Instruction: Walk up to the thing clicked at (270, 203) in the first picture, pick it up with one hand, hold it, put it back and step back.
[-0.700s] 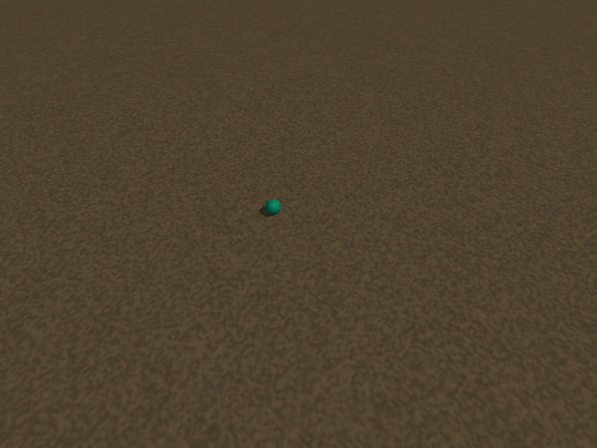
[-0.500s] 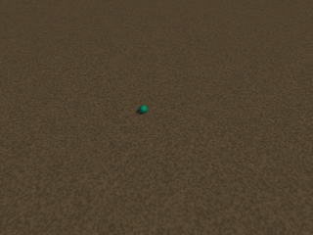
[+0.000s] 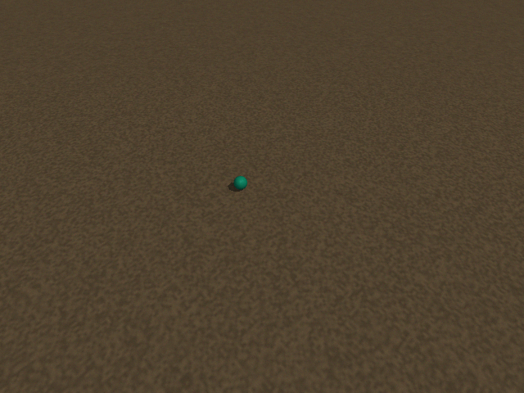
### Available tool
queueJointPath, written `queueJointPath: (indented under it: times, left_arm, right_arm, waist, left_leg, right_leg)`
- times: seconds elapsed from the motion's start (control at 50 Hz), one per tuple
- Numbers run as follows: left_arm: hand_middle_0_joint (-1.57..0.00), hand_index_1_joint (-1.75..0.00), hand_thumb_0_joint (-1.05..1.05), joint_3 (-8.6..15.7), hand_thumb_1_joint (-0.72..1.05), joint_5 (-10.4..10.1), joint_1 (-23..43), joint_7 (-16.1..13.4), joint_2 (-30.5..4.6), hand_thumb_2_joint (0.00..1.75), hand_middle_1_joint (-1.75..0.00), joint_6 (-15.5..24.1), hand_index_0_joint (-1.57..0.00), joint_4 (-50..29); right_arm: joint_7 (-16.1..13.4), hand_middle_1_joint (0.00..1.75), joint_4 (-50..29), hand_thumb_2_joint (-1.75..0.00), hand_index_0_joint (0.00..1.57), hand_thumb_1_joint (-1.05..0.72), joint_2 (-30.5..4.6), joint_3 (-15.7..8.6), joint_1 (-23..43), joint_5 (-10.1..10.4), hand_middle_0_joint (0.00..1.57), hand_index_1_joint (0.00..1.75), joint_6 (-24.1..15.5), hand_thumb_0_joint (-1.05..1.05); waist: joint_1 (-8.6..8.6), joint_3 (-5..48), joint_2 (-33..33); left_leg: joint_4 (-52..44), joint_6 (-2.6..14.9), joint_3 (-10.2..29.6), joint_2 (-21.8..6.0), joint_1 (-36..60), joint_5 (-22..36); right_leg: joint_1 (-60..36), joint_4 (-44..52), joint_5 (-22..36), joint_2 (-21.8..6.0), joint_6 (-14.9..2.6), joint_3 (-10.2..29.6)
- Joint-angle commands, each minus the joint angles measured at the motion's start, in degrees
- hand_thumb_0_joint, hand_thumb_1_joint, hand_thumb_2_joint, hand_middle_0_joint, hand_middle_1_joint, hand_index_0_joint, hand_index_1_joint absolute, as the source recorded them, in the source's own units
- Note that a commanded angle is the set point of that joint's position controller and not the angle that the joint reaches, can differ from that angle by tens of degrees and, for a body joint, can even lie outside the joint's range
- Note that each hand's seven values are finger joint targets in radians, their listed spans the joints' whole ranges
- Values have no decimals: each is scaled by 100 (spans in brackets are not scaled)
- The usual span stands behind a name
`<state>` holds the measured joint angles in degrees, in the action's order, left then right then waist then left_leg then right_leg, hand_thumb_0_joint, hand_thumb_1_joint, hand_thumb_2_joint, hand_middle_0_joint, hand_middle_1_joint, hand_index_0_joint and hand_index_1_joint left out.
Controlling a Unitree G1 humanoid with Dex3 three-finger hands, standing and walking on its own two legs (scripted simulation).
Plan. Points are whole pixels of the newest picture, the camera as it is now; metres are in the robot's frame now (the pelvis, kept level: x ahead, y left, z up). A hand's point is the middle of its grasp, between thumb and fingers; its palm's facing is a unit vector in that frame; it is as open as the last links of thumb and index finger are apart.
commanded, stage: stand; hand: left
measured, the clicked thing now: (240, 182) +1.30 +0.14 -0.74
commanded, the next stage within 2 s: walk up in 0.42 s
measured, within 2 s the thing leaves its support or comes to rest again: neither
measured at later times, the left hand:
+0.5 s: hand out of the picture +0.07 +0.26 -0.15, palm faces -0.04 -0.94 -0.33, open 7.4 cm
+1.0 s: hand out of the picture +0.18 +0.21 -0.14, palm faces -0.02 -0.92 -0.39, open 7.4 cm
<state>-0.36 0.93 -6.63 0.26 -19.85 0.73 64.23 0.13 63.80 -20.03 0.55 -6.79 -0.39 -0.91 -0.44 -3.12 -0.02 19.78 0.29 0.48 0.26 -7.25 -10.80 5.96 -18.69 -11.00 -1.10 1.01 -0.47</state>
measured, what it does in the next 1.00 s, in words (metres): walks ahead: right foot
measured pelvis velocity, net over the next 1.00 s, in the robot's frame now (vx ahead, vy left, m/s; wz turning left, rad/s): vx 0.15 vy -0.07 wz -0.02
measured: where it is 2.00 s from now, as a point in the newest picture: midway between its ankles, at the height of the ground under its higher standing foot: (282, 310)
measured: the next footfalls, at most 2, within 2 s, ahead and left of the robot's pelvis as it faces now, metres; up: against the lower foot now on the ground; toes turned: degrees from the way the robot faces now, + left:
right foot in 0.70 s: +0.14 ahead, -0.18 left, +0.00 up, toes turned -7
left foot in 1.12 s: +0.39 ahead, +0.08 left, +0.00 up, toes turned +3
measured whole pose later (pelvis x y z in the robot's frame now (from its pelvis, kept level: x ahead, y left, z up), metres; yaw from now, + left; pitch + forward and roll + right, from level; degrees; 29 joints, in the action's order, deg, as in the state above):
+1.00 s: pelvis +0.15 -0.07 -0.01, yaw -1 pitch -2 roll -1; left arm 3.4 1.3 -19.8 3.0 -22.6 4.8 52.8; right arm 5.4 53.6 -24.4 -4.2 -13.8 -1.4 -1.3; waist -2.4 -3.7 -3.4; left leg 45.0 -0.1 2.3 -4.1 -29.1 -12.8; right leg 2.3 -21.0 -16.6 0.6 -1.4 -5.5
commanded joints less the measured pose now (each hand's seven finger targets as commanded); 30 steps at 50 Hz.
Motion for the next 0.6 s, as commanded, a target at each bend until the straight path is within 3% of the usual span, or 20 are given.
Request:
queueJointPath:
  times: [0.0, 0.38, 0.4, 0.42, 0.44, 0.46, 0.48, 0.5, 0.54, 0.56, 0.58]
  left_arm:
    - [-20, -30, 0, 228, 90, -23, 168, -85, -1170, 90, -30, 118, -20, -341]
    - [-20, -30, 0, 225, 90, -44, 150, -83, -1202, 90, -30, 117, -20, -341]
    - [-20, -30, 0, 579, 90, 67, -122, 101, -1759, 90, -30, 176, -20, -710]
    - [-20, -30, 0, 611, 90, 126, -14, 157, -1710, 90, -30, 170, -20, -707]
    - [-20, -30, 0, 617, 90, 150, 205, 201, -1562, 90, -30, 173, -20, -862]
    - [-20, -30, 0, 601, 90, 156, 423, 236, -1385, 90, -30, 169, -20, -1002]
    - [-20, -30, 0, 608, 90, 168, 557, 256, -1390, 90, -30, 183, -20, -1151]
    - [-20, -30, 0, 621, 90, 143, 616, 272, -1453, 90, -30, 225, -20, -1233]
    - [-20, -30, 0, 626, 90, 93, 331, 374, -1506, 90, -30, 246, -20, -1273]
    - [-20, -30, 0, 626, 90, 84, 97, 422, -1463, 90, -30, 247, -20, -1264]
    - [-20, -30, 0, 634, 90, 85, -90, 452, -1489, 90, -30, 260, -20, -1237]
  right_arm:
    - [-73, 30, -337, -90, 20, -90, -1221, -255, 252, -4, 20, 30, -116, 0]
    - [-63, 30, -288, -90, 20, -90, -1188, -240, 179, -3, 20, 30, -116, 0]
    - [67, 30, -622, -90, 20, -90, -1724, -617, -187, -122, 20, 30, -208, 0]
    - [118, 30, -552, -90, 20, -90, -1810, -692, -315, -173, 20, 30, -220, 0]
    - [139, 30, -619, -90, 20, -90, -1842, -749, -370, -169, 20, 30, -222, 0]
    - [152, 30, -667, -90, 20, -90, -1909, -831, -468, -172, 20, 30, -226, 0]
    - [154, 30, -716, -90, 20, -90, -1979, -906, -598, -204, 20, 30, -271, 0]
    - [128, 30, -765, -90, 20, -90, -1983, -917, -708, -187, 20, 30, -324, 0]
    - [151, 30, -974, -90, 20, -90, -1932, -920, -598, -198, 20, 30, -348, 0]
    - [181, 30, -1111, -90, 20, -90, -1985, -946, -321, -203, 20, 30, -344, 0]
    - [206, 30, -1223, -90, 20, -90, -1940, -943, -63, -209, 20, 30, -334, 0]
  waist:
    - [12, 511, -9]
    - [26, 371, -11]
    - [78, 962, 80]
    - [150, 514, -191]
    - [252, 80, -435]
    - [353, -367, -744]
    - [468, -607, -779]
    - [472, -496, -498]
    - [367, -134, -637]
    - [212, -62, -972]
    - [113, 14, -1095]
  left_leg:
    - [-283, 154, 567, -746, 128, 995]
    - [-374, 109, 592, -723, 85, 932]
    - [23, 503, 627, -532, 311, -2265]
    - [-150, 643, 987, -750, 116, -3251]
    - [-450, 853, 1423, -1078, 158, -3555]
    - [-916, 1130, 2046, -1635, 164, -3620]
    - [-1140, 1456, 2507, -2127, 496, -3077]
    - [-1216, 1571, 2676, -2251, 637, -2932]
    - [-1235, 1399, 2138, -1979, 745, -2801]
    - [-1201, 1320, 1803, -1937, 532, -2653]
    - [-1056, 1199, 1418, -1707, 289, -2335]
  right_leg:
    - [-105, 275, 905, -665, -223, 458]
    - [-60, 287, 720, -653, -211, 457]
    - [100, -277, -2062, -274, -422, 445]
    - [905, -669, -2773, -260, -476, 452]
    - [1728, -1187, -2595, -145, -439, 279]
    - [2359, -2018, -1774, 23, -324, -48]
    - [3035, -2438, -1727, -157, -287, 159]
    - [3201, -2656, -1731, -358, -285, 506]
    - [2962, -2535, -1689, -407, -237, 440]
    - [2578, -2321, -1564, -478, -216, 341]
    - [2114, -2023, -1374, -425, -193, 222]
